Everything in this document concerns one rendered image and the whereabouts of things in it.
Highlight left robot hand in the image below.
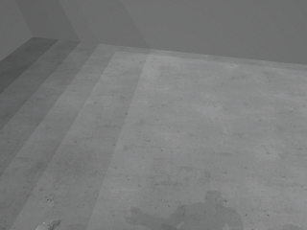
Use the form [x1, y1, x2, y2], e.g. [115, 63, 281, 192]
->
[36, 218, 61, 230]

